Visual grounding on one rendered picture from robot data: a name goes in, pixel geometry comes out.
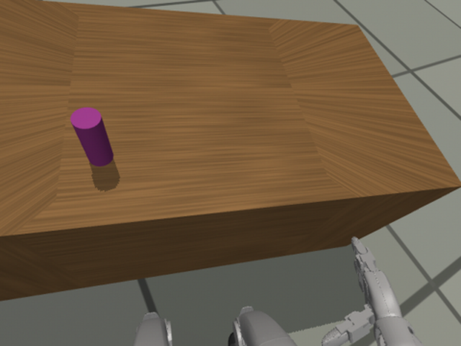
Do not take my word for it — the can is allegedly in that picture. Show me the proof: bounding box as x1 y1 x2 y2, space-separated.
71 107 113 167

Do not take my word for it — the right robot arm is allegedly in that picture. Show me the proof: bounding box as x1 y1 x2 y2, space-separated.
374 316 424 346

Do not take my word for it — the right robot hand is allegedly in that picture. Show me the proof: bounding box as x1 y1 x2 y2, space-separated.
322 236 403 346

